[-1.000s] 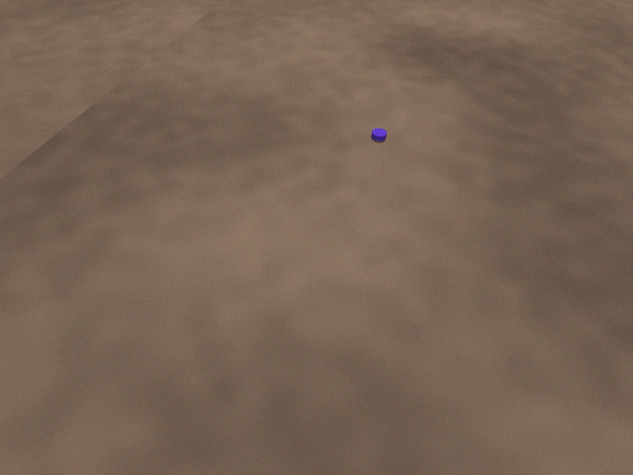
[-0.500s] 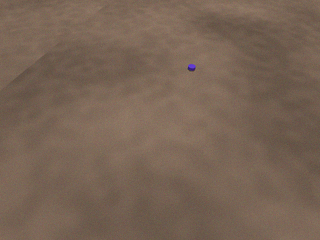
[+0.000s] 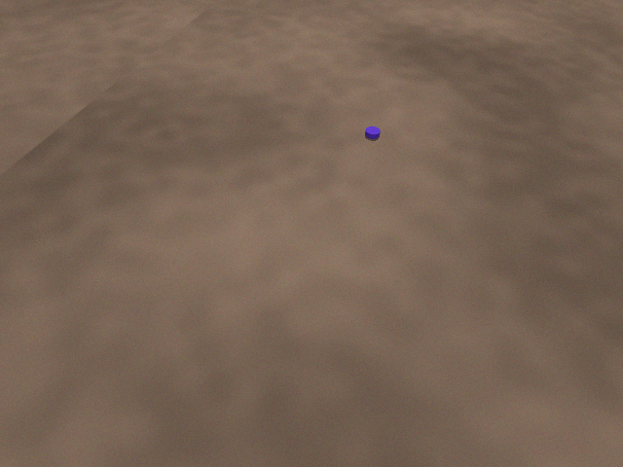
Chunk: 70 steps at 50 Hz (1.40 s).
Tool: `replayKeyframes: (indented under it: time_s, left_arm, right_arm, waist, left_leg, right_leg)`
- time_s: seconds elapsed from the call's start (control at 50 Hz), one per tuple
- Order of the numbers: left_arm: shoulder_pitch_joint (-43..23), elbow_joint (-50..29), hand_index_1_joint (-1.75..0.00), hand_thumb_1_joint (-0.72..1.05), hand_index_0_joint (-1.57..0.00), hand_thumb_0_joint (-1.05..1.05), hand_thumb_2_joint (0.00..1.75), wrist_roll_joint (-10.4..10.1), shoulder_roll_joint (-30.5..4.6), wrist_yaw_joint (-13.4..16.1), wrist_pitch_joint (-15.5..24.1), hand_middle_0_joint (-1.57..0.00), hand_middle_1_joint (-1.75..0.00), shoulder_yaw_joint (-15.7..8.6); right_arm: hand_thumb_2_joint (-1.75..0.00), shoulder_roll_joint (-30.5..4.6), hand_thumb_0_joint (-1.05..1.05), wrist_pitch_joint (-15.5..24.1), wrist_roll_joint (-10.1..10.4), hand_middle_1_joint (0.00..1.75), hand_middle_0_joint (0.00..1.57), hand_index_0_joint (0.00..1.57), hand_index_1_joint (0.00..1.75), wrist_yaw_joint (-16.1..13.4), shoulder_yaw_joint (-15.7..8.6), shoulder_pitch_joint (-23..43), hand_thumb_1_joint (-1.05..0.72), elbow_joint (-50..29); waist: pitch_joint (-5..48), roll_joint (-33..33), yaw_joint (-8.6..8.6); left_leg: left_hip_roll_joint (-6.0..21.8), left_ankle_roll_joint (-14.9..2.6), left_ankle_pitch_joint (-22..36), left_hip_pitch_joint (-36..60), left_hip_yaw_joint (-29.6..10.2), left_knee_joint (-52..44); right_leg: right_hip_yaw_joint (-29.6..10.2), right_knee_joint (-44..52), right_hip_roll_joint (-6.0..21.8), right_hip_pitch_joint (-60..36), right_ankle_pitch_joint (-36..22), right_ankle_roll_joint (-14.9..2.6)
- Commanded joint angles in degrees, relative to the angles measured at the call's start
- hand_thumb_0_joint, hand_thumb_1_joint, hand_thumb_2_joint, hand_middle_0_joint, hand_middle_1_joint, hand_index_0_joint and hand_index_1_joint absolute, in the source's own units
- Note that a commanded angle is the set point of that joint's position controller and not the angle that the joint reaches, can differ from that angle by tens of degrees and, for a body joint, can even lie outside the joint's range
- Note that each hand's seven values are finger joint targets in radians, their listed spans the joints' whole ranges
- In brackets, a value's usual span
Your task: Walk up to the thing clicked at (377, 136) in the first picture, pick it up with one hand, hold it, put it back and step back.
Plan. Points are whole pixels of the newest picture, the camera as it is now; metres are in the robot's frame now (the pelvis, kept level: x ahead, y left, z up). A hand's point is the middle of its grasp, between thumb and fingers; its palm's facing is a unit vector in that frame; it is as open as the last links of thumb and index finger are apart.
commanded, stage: stand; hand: left
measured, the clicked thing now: (372, 132) +1.94 -0.39 -0.77
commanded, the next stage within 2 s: walk up in 0.12 s
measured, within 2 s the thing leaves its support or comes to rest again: neither
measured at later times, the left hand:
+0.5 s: hand (176, 426) +0.22 +0.20 -0.14, palm faces -0.15 -0.88 -0.44, open 7.4 cm
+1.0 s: hand (251, 312) +0.44 +0.11 -0.18, palm faces -0.25 -0.90 -0.36, open 7.4 cm
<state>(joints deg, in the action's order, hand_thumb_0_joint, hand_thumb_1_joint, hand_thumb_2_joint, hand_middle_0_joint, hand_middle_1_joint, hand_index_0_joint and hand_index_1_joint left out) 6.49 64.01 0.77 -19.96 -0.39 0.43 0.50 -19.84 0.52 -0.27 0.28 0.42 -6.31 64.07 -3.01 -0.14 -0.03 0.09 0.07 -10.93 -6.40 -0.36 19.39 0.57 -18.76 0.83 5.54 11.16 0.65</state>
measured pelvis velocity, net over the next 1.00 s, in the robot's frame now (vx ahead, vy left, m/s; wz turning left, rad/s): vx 0.36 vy -0.16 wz -0.27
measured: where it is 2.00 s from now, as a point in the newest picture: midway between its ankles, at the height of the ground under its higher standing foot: (388, 299)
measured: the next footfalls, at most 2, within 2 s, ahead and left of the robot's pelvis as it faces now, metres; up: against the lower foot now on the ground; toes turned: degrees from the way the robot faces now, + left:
right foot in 0.46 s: +0.19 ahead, -0.25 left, +0.00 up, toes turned -16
left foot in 0.96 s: +0.55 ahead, -0.07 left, +0.00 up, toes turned -10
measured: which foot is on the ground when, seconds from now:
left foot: down 0.00-0.50, up 0.52-0.94, down 0.96-1.00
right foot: down 0.00-0.16, up 0.18-0.44, down 0.46-1.00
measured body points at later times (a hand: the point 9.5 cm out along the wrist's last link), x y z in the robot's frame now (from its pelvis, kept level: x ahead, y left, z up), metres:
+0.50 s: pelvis +0.09 -0.10 -0.04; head +0.07 -0.12 +0.41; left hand +0.23 +0.24 -0.11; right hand +0.08 -0.46 -0.16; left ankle +0.00 +0.11 -0.74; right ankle +0.15 -0.24 -0.75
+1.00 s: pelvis +0.36 -0.16 -0.03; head +0.39 -0.15 +0.42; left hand +0.45 +0.16 -0.16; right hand +0.39 -0.51 -0.13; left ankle +0.51 -0.07 -0.75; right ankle +0.16 -0.24 -0.74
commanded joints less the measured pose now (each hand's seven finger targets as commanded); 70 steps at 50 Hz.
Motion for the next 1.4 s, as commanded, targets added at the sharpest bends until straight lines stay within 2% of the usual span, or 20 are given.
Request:
replayKeyframes:
  time_s: [0.0,0.08,0.1,0.14,0.18,0.44,0.46,0.48,0.5,0.52,0.62,0.84,0.94,0.98,1.0,1.08,1.2,1.34,1.36,1.38]
  left_arm:
    - [-1.8,-3.4,-0.3,0.9,-0.2,0.0,0.9,-0.3,-11.9,1.0,1.4,-0.2,-0.3,-2.5]
    - [-1.7,-3.3,-0.3,0.9,-0.2,0.0,0.9,-0.3,-11.9,0.9,1.4,-0.2,-0.3,-2.6]
    - [0.7,-8.2,-0.3,0.9,-0.2,0.0,0.9,1.3,-18.3,-1.5,1.6,-0.2,-0.3,-7.3]
    - [-9.0,-11.2,-0.3,0.9,-0.2,0.0,0.9,1.6,-14.6,-3.5,0.7,-0.2,-0.3,-6.7]
    - [-10.6,-13.3,-0.3,0.9,-0.2,0.0,0.9,1.9,-15.3,-4.1,1.1,-0.2,-0.3,-7.0]
    - [11.7,-8.5,-0.3,0.9,-0.2,0.0,0.9,1.4,-16.8,-5.9,2.0,-0.2,-0.3,-9.5]
    - [20.1,-6.5,-0.3,0.9,-0.2,0.0,0.9,1.5,-20.6,-4.5,2.7,-0.2,-0.3,-11.3]
    - [22.5,-7.4,-0.3,0.9,-0.2,0.0,0.9,1.5,-25.4,-3.5,3.3,-0.2,-0.3,-12.2]
    - [17.2,-10.1,-0.3,0.9,-0.2,0.0,0.9,0.3,-27.6,-3.7,3.5,-0.2,-0.3,-11.7]
    - [11.5,-11.9,-0.3,0.9,-0.2,0.0,0.9,-0.6,-28.5,-3.7,3.5,-0.2,-0.3,-11.7]
    - [5.9,-13.5,-0.3,0.9,-0.2,0.0,0.9,-0.9,-20.3,-2.7,5.4,-0.2,-0.3,-9.1]
    - [12.9,-15.6,-0.3,0.9,-0.2,0.0,0.9,-0.4,-19.2,-2.4,6.1,-0.2,-0.3,-8.8]
    - [13.5,-16.8,-0.3,0.9,-0.2,0.0,0.9,-0.8,-17.3,-1.6,5.0,-0.2,-0.3,-7.4]
    - [18.6,-18.0,-0.3,0.9,-0.2,0.0,0.9,-2.0,-10.3,-1.3,4.9,-0.2,-0.3,-5.1]
    - [16.7,-17.1,-0.3,0.9,-0.2,0.0,0.9,-2.3,-17.5,-0.4,4.6,-0.2,-0.3,-6.5]
    - [11.5,-15.8,-0.3,0.9,-0.2,0.0,0.9,-2.3,-15.9,-1.6,5.5,-0.2,-0.3,-5.9]
    - [6.9,-18.0,-0.3,0.9,-0.2,0.0,0.9,-1.0,-14.1,-4.4,4.1,-0.2,-0.3,-6.0]
    - [12.2,-14.7,-0.3,0.9,-0.2,0.0,0.9,-0.1,-17.4,-4.1,4.9,-0.2,-0.3,-8.6]
    - [17.3,-13.2,-0.3,0.9,-0.2,0.0,0.9,0.0,-19.5,-3.5,5.3,-0.2,-0.3,-9.7]
    - [22.2,-13.3,-0.3,0.9,-0.2,0.0,0.9,0.3,-24.2,-2.5,5.6,-0.2,-0.3,-11.1]
  right_arm:
    - [-0.9,-12.2,0.0,1.3,-0.1,0.3,0.2,0.2,0.3,-0.8,-2.6,2.6,-0.9,-3.2]
    - [-0.9,-12.0,0.0,1.4,-0.1,0.3,0.2,0.2,0.3,-0.9,-2.5,2.0,-0.9,-3.1]
    - [-0.9,-19.5,0.0,3.2,-1.8,0.3,0.2,0.2,0.3,0.2,-7.4,-2.1,-0.9,-7.4]
    - [-0.9,-23.0,0.0,4.0,-2.4,0.3,0.2,0.2,0.3,0.6,-9.7,-7.2,-0.9,-5.8]
    - [-0.9,-23.0,0.0,4.8,-2.0,0.3,0.2,0.2,0.3,0.5,-10.0,-5.7,-0.9,-8.0]
    - [-0.9,-18.6,0.0,4.6,-2.4,0.3,0.2,0.2,0.3,1.8,-8.6,2.2,-0.9,-13.0]
    - [-0.9,-14.4,0.0,4.3,-2.4,0.3,0.2,0.2,0.3,2.0,-7.0,-0.7,-0.9,-13.2]
    - [-0.9,-9.5,0.0,4.3,-1.5,0.3,0.2,0.2,0.3,2.4,-5.0,-0.9,-0.9,-15.5]
    - [-0.9,-15.8,0.0,4.1,-0.9,0.3,0.2,0.2,0.3,2.4,-6.3,-0.5,-0.9,-16.7]
    - [-0.9,-19.1,0.0,4.1,-1.3,0.3,0.2,0.2,0.3,2.2,-7.3,0.4,-0.9,-15.8]
    - [-0.9,-17.3,0.0,3.3,-0.2,0.3,0.2,0.2,0.3,3.7,-7.3,-7.2,-0.9,-12.2]
    - [-0.9,-14.0,0.0,4.5,-1.6,0.3,0.2,0.2,0.3,4.9,-7.6,7.1,-0.9,-19.4]
    - [-0.9,-16.5,0.0,5.4,-2.2,0.3,0.2,0.2,0.3,3.2,-9.5,-11.2,-0.9,-13.8]
    - [-0.9,-24.0,0.0,5.8,-3.3,0.3,0.2,0.2,0.3,2.0,-12.0,-22.1,-0.9,-14.2]
    - [-0.9,-25.3,0.0,5.6,-0.7,0.3,0.2,0.2,0.3,1.9,-12.7,-20.3,-0.9,-14.5]
    - [-0.9,-18.1,0.0,5.9,0.4,0.3,0.2,0.2,0.3,1.4,-8.8,-11.3,-0.9,-17.6]
    - [-0.9,-19.5,0.0,6.9,-0.1,0.3,0.2,0.2,0.3,2.0,-8.3,-6.4,-0.9,-20.3]
    - [-0.9,-17.8,0.0,6.1,-0.1,0.3,0.2,0.2,0.3,2.3,-7.4,-7.0,-0.9,-20.0]
    - [-0.9,-15.2,0.0,5.9,-0.2,0.3,0.2,0.2,0.3,2.4,-6.5,-9.7,-0.9,-19.7]
    - [-0.9,-11.2,0.0,5.6,0.1,0.3,0.2,0.2,0.3,2.6,-5.3,-13.4,-0.9,-20.1]
  waist:
    - [4.4,0.5,-0.21]
    - [4.1,0.5,-0.06]
    - [11.2,-0.7,1.57]
    - [1.2,12.3,6.51]
    - [-3.0,5.8,5.53]
    - [2.4,-1.9,-7.04]
    - [5.7,-15.8,-11.21]
    - [2.7,-27.5,-11.28]
    - [1.7,-18.8,-8.13]
    - [-2.8,-12.3,-5.78]
    - [-3.3,-7.4,0.16]
    - [-2.9,-2.2,-5.22]
    - [9.5,4.2,2.94]
    - [17.5,19.1,6.48]
    - [17.3,13.6,6.47]
    - [3.4,5.0,2.29]
    - [-4.1,8.5,-0.09]
    - [5.0,0.0,-5.03]
    - [8.1,-8.2,-7.5]
    - [9.9,-21.0,-8.63]
  left_leg:
    - [7.3,-1.6,9.9,1.2,-5.1,-2.8]
    - [7.0,-1.44,10.2,0.9,-4.9,-3.1]
    - [8.0,-5.69,-21.3,8.5,-5.5,1.1]
    - [19.6,-10.99,-39.7,14.0,-19.3,-10.8]
    - [27.1,-14.04,-33.5,8.3,-24.4,-14.0]
    - [11.2,-6.64,-16.1,-15.0,8.9,13.9]
    - [6.2,-4.78,-13.6,-22.2,10.8,34.4]
    - [-0.2,-2.03,-22.6,-35.6,8.4,48.8]
    - [0.9,-1.34,-19.5,-35.4,2.1,52.2]
    - [5.0,-1.41,-16.9,-34.7,-0.4,53.0]
    - [9.2,-2.22,-1.4,-24.8,-1.8,42.0]
    - [7.5,1.05,6.6,-26.1,1.6,13.6]
    - [1.0,-3.46,3.4,6.2,6.5,6.5]
    - [23.4,-11.52,-13.7,30.1,-30.0,4.3]
    - [28.2,-18.67,-16.6,28.6,-41.0,-1.7]
    - [17.7,-11.12,12.8,3.1,-9.0,-2.1]
    - [17.5,-13.66,2.5,-8.2,-0.6,-7.1]
    - [12.2,-8.14,2.0,-14.2,4.8,12.7]
    - [8.1,-6.5,2.8,-19.5,7.1,27.3]
    - [1.0,-3.96,-13.8,-27.1,8.4,43.4]
  right_leg:
    - [-5.2,2.4,6.7,-0.4,-9.1,-2.01]
    - [-5.3,2.6,6.7,-0.6,-10.0,-1.99]
    - [-6.6,-3.9,3.3,7.4,17.9,-4.05]
    - [0.4,-24.6,0.5,33.9,17.1,-2.31]
    - [-7.4,-33.1,4.7,38.2,14.3,-2.32]
    - [7.6,-16.3,0.4,-2.8,2.8,-1.71]
    - [1.4,-10.9,0.8,-11.9,13.5,-3.09]
    - [-23.9,3.3,12.5,-10.8,35.7,-5.95]
    - [-44.1,15.5,20.9,-5.5,45.9,-11.62]
    - [-46.6,16.2,23.3,0.9,46.9,-13.91]
    - [-17.8,10.4,11.2,9.2,23.8,-8.01]
    - [-7.9,6.0,10.2,-1.3,1.0,-10.63]
    - [-1.0,-23.2,5.5,3.1,-20.2,-7.19]
    - [-1.9,-49.0,-5.4,32.0,17.9,-3.07]
    - [-7.2,-54.5,-4.2,36.3,19.1,-4.81]
    - [-8.6,-48.9,2.5,27.4,8.1,-3.33]
    - [-2.0,-27.1,6.8,23.8,3.9,-0.37]
    - [3.5,-16.9,1.8,-2.7,-5.5,-3.07]
    - [1.0,-14.9,1.5,-11.5,2.2,-4.43]
    - [-19.4,-4.9,13.5,-15.0,16.6,-7.92]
